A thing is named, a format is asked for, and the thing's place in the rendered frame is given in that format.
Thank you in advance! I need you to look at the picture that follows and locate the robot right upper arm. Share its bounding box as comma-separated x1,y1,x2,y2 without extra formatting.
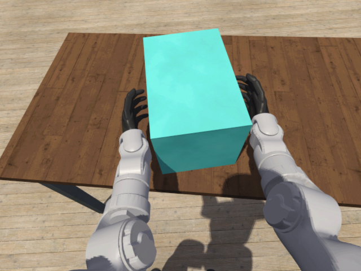
263,181,361,271

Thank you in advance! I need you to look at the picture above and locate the left robot hand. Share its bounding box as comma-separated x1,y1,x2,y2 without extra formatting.
122,88,149,133

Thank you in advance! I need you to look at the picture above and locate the left robot forearm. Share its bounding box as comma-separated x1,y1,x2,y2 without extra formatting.
93,129,152,233

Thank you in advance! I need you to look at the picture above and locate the robot left upper arm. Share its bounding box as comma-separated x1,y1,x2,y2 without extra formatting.
69,218,157,271

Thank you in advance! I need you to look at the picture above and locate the right robot hand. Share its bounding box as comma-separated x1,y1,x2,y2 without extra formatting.
235,73,269,120

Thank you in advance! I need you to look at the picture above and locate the carton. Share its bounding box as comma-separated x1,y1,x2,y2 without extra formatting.
143,28,253,174

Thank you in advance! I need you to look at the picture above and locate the right robot forearm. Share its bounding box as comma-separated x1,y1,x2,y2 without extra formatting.
249,113,324,198

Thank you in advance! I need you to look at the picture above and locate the table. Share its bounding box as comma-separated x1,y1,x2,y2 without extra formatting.
0,33,361,214

